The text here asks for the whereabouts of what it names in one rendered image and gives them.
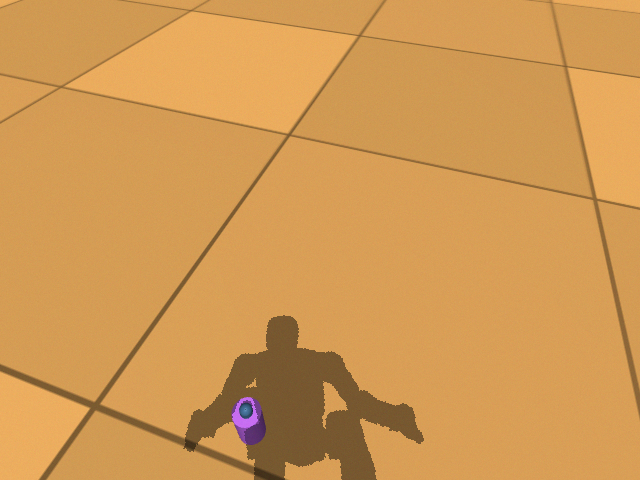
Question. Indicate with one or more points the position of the bottle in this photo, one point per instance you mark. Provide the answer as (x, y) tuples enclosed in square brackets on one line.
[(249, 421)]

